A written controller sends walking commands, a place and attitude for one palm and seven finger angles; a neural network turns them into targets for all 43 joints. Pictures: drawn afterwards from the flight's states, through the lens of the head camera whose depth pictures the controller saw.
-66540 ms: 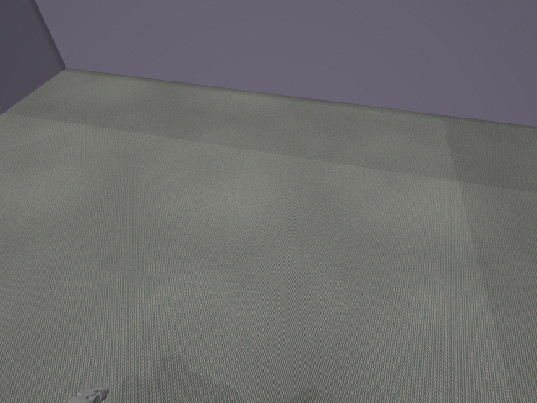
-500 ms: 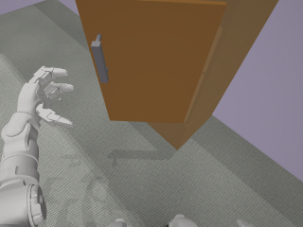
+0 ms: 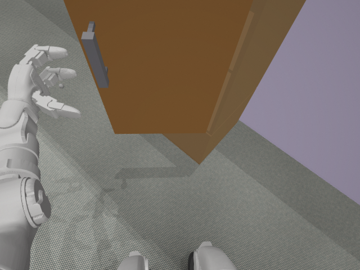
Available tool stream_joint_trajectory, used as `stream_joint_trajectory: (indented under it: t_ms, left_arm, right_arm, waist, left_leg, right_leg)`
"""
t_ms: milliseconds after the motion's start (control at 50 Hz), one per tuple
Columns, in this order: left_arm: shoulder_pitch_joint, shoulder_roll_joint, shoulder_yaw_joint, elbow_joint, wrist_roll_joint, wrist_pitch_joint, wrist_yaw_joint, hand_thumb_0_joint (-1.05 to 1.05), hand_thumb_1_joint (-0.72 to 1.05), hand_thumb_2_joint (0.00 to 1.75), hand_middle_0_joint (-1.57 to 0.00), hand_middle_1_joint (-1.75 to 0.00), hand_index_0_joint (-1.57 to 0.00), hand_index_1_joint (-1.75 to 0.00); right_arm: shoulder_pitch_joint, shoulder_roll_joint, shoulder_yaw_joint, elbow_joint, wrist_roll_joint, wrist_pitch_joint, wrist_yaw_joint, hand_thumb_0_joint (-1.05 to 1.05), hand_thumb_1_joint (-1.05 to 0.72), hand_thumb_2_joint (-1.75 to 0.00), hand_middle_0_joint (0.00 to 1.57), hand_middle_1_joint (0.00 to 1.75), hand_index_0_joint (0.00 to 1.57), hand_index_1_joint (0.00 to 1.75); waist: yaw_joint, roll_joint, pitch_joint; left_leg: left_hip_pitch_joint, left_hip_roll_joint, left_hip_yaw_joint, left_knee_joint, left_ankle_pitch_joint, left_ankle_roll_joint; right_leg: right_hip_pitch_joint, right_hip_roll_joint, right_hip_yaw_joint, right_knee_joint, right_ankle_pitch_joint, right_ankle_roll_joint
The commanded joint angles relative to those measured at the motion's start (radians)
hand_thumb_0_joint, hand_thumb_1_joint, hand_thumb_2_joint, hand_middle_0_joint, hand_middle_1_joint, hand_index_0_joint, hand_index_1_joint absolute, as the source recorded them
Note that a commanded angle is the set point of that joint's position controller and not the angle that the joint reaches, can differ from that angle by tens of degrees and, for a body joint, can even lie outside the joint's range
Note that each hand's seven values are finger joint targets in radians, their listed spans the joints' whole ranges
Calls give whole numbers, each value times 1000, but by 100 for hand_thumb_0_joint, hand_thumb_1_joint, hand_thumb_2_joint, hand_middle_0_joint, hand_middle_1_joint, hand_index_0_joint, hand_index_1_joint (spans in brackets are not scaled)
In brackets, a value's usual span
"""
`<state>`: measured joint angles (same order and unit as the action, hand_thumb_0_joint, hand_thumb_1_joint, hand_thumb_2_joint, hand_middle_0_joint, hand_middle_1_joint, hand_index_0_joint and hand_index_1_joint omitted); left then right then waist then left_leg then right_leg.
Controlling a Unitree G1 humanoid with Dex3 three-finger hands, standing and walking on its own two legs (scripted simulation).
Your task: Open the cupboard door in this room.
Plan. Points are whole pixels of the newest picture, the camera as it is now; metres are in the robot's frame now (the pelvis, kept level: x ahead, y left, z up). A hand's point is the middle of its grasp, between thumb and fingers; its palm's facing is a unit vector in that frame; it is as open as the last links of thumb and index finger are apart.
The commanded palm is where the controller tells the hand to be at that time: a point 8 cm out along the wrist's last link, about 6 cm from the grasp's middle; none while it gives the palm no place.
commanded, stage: move the hooked fingers beside the handle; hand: left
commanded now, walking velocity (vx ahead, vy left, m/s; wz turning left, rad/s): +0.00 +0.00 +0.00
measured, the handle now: (98, 56) +0.59 +0.16 +0.08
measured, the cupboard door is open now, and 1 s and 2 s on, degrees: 44 44 44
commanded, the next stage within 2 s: slide the fingers in behind the handle in 1.10 s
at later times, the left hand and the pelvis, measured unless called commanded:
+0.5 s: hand (71, 64) +0.55 +0.21 +0.09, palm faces -0.05 -1.00 -0.01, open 13.9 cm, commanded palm +0.52 +0.26 +0.08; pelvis +0.01 +0.01 -0.01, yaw -2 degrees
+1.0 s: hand (69, 73) +0.52 +0.21 +0.09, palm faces -0.04 -1.00 -0.02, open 14.0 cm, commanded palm +0.51 +0.26 +0.08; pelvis +0.01 +0.01 +0.00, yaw +0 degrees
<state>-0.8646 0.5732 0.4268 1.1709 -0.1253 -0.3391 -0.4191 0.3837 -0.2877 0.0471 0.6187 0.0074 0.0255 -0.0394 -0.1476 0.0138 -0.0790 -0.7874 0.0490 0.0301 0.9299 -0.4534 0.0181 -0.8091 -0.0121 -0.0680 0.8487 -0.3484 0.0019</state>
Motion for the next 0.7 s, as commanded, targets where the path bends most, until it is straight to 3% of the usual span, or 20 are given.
stream_joint_trajectory:
  t_ms: [0, 40, 60, 120, 140, 160, 220, 240, 280, 320, 340, 460, 480, 500, 560, 580, 600, 640, 660, 680]
  left_arm:
    - [-492, 324, 48, -192, -1, -76, 18, 0, -50, 30, -30, -120, -30, -120]
    - [-509, 334, 56, -169, -7, -75, 16, 0, -50, 30, -30, -120, -30, -120]
    - [-520, 356, 66, -159, 0, -71, 13, 0, -50, 30, -30, -120, -30, -120]
    - [-552, 355, 47, -115, 19, -51, 15, 0, -50, 30, -30, -120, -30, -120]
    - [-555, 364, 54, -114, 18, -53, 15, 0, -50, 30, -30, -120, -30, -120]
    - [-587, 357, 44, -126, 21, -52, 16, 0, -50, 30, -30, -120, -30, -120]
    - [-602, 384, 60, -89, 33, -46, 26, 0, -50, 30, -30, -120, -30, -120]
    - [-624, 362, 41, -75, 30, -42, 27, 0, -50, 30, -30, -120, -30, -120]
    - [-678, 389, 43, -85, 47, -39, 33, 0, -50, 30, -30, -120, -30, -120]
    - [-621, 410, 74, -101, 54, -44, 41, 0, -50, 30, -30, -120, -30, -120]
    - [-584, 388, 72, -102, 46, -47, 38, 0, -50, 30, -30, -120, -30, -120]
    - [-527, 370, 77, -143, 38, -36, 42, 0, -50, 30, -30, -120, -30, -120]
    - [-512, 383, 81, -132, 47, -32, 45, 0, -50, 30, -30, -120, -30, -120]
    - [-523, 372, 73, -155, 44, -34, 48, 0, -50, 30, -30, -120, -30, -120]
    - [-529, 402, 109, -241, 32, -64, 52, 0, -50, 30, -30, -120, -30, -120]
    - [-536, 350, 77, -229, 24, -66, 50, 0, -50, 30, -30, -120, -30, -120]
    - [-537, 356, 80, -237, 23, -72, 50, 0, -50, 30, -30, -120, -30, -120]
    - [-536, 296, 46, -264, 10, -78, 47, 0, -50, 30, -30, -120, -30, -120]
    - [-495, 309, 64, -235, 10, -73, 48, 0, -50, 30, -30, -120, -30, -120]
    - [-504, 287, 41, -221, 9, -66, 47, 0, -50, 30, -30, -120, -30, -120]
  right_arm:
    - [168, -176, -64, -59, -4, -16, -11, 0, -90, -90, 20, 30, 20, 30]
    - [182, -181, -63, -58, -7, -11, -10, 0, -90, -90, 20, 30, 20, 30]
    - [186, -184, -62, -55, -8, -7, -8, 0, -90, -90, 20, 30, 20, 30]
    - [204, -189, -59, -54, -11, 2, -7, 0, -90, -90, 20, 30, 20, 30]
    - [211, -189, -59, -59, -13, 5, -7, 0, -90, -90, 20, 30, 20, 30]
    - [216, -190, -59, -54, -15, 8, -6, 0, -90, -90, 20, 30, 20, 30]
    - [235, -194, -57, -48, -21, 16, -2, 0, -90, -90, 20, 30, 20, 30]
    - [244, -194, -54, -49, -22, 18, -2, 0, -90, -90, 20, 30, 20, 30]
    - [256, -199, -54, -43, -27, 24, -1, 0, -90, -90, 20, 30, 20, 30]
    - [268, -199, -58, -50, -34, 29, 6, 0, -90, -90, 20, 30, 20, 30]
    - [275, -197, -59, -60, -34, 32, 10, 0, -90, -90, 20, 30, 20, 30]
    - [270, -191, -66, -73, -30, 61, 22, 0, -90, -90, 20, 30, 20, 30]
    - [272, -192, -65, -72, -30, 65, 22, 0, -90, -90, 20, 30, 20, 30]
    - [268, -190, -66, -77, -29, 67, 23, 0, -90, -90, 20, 30, 20, 30]
    - [266, -188, -72, -80, -29, 70, 22, 0, -90, -90, 20, 30, 20, 30]
    - [262, -181, -72, -75, -28, 68, 25, 0, -90, -90, 20, 30, 20, 30]
    - [261, -183, -73, -69, -29, 69, 24, 0, -90, -90, 20, 30, 20, 30]
    - [258, -177, -75, -70, -28, 66, 25, 0, -90, -90, 20, 30, 20, 30]
    - [256, -179, -78, -60, -27, 69, 25, 0, -90, -90, 20, 30, 20, 30]
    - [249, -177, -75, -57, -25, 69, 25, 0, -90, -90, 20, 30, 20, 30]
  waist:
    - [-21, 121, -448]
    - [-28, 108, -449]
    - [-26, 134, -466]
    - [-51, 108, -434]
    - [-46, 126, -442]
    - [-57, 150, -468]
    - [-62, 143, -460]
    - [-81, 133, -448]
    - [-89, 161, -463]
    - [-63, 186, -524]
    - [-56, 181, -545]
    - [-45, 171, -511]
    - [-39, 147, -493]
    - [-44, 164, -488]
    - [-26, 204, -560]
    - [-41, 196, -542]
    - [-38, 182, -529]
    - [-43, 210, -531]
    - [-33, 200, -537]
    - [-44, 197, -503]
  left_leg:
    - [220, -28, -57, -101, 375, 7]
    - [214, -27, -58, -91, 394, 9]
    - [212, -26, -56, -88, 392, 7]
    - [181, -24, -61, -85, 368, 11]
    - [194, -23, -64, -82, 387, 10]
    - [218, -21, -64, -77, 400, 8]
    - [195, -18, -67, -68, 396, 9]
    - [196, -17, -72, -66, 396, 11]
    - [203, -14, -79, -59, 404, 9]
    - [247, -12, -82, -56, 463, 2]
    - [267, -12, -80, -51, 509, 1]
    - [255, -7, -66, -60, 513, 2]
    - [236, -9, -67, -63, 499, 4]
    - [233, -10, -63, -67, 484, 5]
    - [305, -6, -70, -62, 568, -3]
    - [313, -7, -69, -57, 570, -2]
    - [315, -4, -75, -59, 570, -4]
    - [362, -2, -81, -58, 629, -7]
    - [367, 1, -80, -55, 634, -10]
    - [353, 0, -78, -58, 611, -9]
  right_leg:
    - [225, 45, 46, -51, 284, -18]
    - [229, 51, 45, -46, 305, -20]
    - [226, 50, 49, -46, 303, -19]
    - [198, 50, 45, -50, 280, -15]
    - [193, 53, 41, -44, 286, -21]
    - [177, 53, 43, -44, 290, -17]
    - [167, 55, 41, -45, 281, -18]
    - [146, 60, 34, -41, 277, -19]
    - [126, 57, 36, -39, 271, -17]
    - [139, 59, 30, -30, 297, -22]
    - [145, 64, 25, -21, 327, -26]
    - [160, 69, 24, -34, 349, -20]
    - [168, 69, 23, -34, 343, -21]
    - [171, 68, 25, -39, 340, -19]
    - [185, 71, 24, -31, 377, -24]
    - [173, 73, 23, -35, 381, -22]
    - [169, 72, 20, -37, 371, -22]
    - [149, 74, 15, -36, 382, -24]
    - [146, 74, 16, -41, 378, -22]
    - [136, 73, 16, -44, 368, -19]
